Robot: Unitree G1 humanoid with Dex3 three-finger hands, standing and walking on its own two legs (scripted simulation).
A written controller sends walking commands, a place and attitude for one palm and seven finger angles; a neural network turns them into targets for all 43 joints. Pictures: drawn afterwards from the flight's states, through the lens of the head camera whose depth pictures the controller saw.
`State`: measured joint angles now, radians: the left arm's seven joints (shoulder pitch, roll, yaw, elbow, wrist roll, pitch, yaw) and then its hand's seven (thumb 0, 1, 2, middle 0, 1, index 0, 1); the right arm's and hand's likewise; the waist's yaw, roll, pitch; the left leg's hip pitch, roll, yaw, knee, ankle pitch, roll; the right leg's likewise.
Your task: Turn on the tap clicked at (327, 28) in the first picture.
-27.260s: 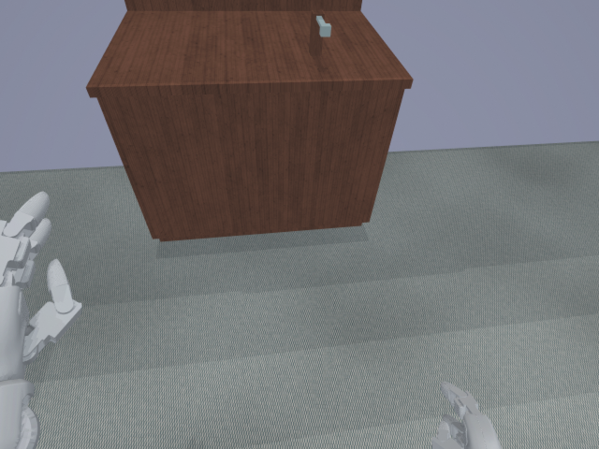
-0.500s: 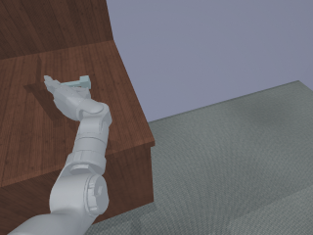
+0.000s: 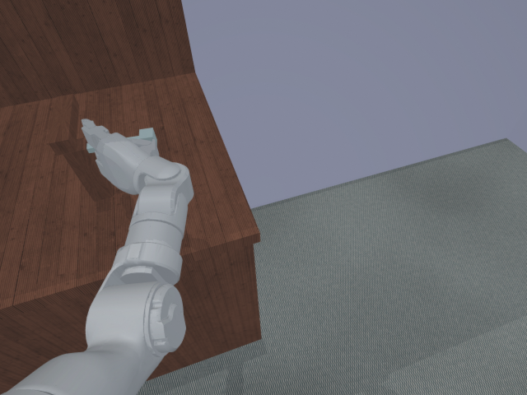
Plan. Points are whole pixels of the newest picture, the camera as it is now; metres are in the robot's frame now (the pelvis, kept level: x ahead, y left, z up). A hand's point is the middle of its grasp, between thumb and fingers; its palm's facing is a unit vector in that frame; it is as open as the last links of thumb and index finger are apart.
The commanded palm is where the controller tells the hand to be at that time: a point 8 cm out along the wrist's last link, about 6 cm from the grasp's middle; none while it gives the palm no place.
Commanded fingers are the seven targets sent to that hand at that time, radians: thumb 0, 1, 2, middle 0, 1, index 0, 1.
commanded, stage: lift the hand up off the lever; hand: left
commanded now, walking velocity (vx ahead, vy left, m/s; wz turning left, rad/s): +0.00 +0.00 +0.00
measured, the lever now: (148, 139) +0.52 +0.22 +0.11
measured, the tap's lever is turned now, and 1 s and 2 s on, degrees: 84 84 84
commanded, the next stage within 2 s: draw the hand back beside the body in 1.26 s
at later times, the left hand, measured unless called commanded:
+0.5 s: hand (146, 137) +0.45 +0.19 +0.17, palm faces +0.82 -0.56 -0.11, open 7.8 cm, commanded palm +0.40 +0.20 +0.17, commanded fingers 0.00 0.90 0.90 -0.15 -0.15 -0.15 -0.15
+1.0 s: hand (139, 130) +0.44 +0.19 +0.19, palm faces +0.81 -0.58 -0.09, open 7.8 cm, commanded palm +0.38 +0.20 +0.19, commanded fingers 0.00 0.90 0.90 -0.15 -0.15 -0.15 -0.15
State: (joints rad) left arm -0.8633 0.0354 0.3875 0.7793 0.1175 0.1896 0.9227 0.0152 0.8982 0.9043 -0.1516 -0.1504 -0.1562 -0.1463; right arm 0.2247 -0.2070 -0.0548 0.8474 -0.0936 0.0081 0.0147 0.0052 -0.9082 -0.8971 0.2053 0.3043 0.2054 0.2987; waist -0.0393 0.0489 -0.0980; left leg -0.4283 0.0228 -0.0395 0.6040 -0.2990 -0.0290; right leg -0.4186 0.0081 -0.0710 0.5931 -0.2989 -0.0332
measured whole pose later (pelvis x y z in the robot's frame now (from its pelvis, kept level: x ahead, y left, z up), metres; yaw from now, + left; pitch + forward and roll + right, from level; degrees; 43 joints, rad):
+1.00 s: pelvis +0.01 +0.00 +0.01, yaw +0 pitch +3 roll +0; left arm -0.79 -0.01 0.32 0.56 0.08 0.35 0.89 0.02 0.90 0.90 -0.15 -0.15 -0.16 -0.15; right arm 0.13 -0.20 -0.04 0.83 -0.06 0.02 -0.01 0.01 -0.91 -0.90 0.21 0.30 0.21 0.30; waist 0.03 0.06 -0.09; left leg -0.28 0.02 -0.03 0.50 -0.27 -0.03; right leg -0.29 0.01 -0.06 0.51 -0.28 -0.03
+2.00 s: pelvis -0.02 +0.02 +0.02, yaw -3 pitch -5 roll +0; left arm -0.10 0.28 0.12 0.03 -0.07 -0.10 0.13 0.01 0.89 0.90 -0.18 -0.22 -0.18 -0.22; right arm 0.13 -0.22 0.00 0.70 0.01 -0.03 -0.07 0.01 -0.91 -0.90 0.20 0.30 0.21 0.30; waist 0.04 0.07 0.04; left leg -0.07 0.01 0.02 0.33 -0.17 0.00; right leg -0.08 0.00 -0.02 0.33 -0.15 -0.01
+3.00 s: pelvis +0.00 +0.01 +0.02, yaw -2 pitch -5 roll -1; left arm 0.39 0.32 0.26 -0.35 -0.06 -0.13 0.12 0.01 0.89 0.90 -0.21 -0.30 -0.21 -0.30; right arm 0.17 -0.21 -0.01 0.67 -0.02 -0.10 -0.06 0.01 -0.91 -0.90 0.21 0.30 0.21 0.30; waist 0.06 0.08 0.04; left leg -0.06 0.03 0.01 0.36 -0.21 -0.01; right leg -0.05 0.02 -0.03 0.32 -0.18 -0.02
